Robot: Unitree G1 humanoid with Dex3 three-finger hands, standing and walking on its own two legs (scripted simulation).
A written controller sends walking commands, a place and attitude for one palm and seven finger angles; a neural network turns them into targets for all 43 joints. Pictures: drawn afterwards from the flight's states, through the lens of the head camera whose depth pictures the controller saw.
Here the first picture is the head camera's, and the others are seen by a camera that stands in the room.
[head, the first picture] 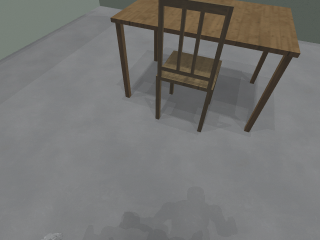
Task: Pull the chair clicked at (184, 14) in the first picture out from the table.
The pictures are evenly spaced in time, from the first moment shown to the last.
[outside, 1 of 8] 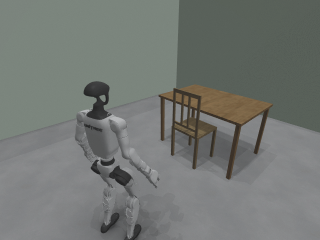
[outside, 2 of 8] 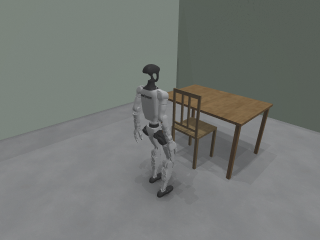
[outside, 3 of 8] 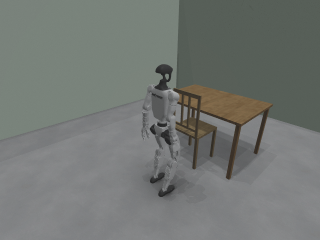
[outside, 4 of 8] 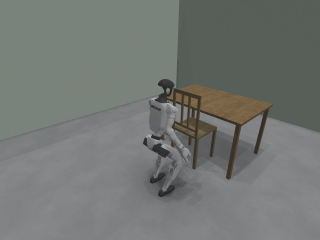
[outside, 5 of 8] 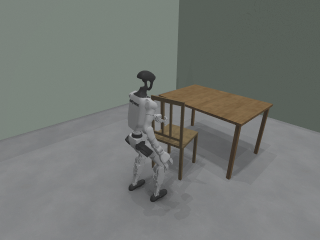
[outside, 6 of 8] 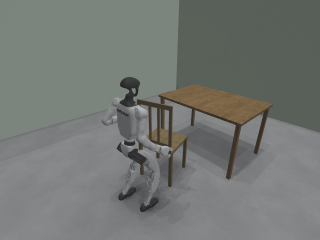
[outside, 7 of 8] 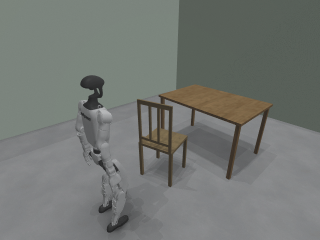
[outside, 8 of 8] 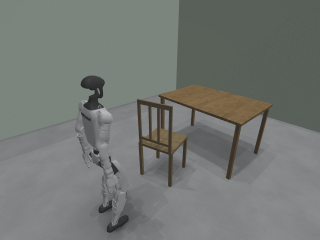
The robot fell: no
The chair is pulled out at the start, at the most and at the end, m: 0.00 0.49 0.49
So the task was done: yes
